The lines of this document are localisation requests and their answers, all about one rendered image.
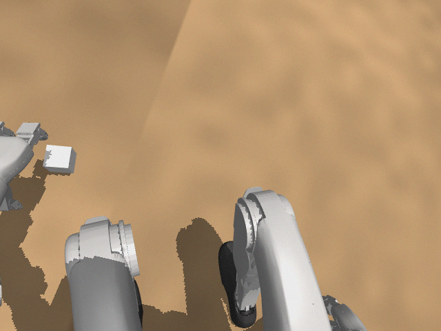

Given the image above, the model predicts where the right robot foot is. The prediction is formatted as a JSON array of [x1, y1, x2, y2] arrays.
[[218, 241, 256, 328]]

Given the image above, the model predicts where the right robot hand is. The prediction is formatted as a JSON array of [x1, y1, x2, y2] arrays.
[[322, 295, 367, 331]]

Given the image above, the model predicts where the left robot hand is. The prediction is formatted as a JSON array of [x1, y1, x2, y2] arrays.
[[0, 121, 48, 211]]

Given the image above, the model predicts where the cube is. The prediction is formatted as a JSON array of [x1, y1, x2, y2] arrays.
[[43, 145, 76, 173]]

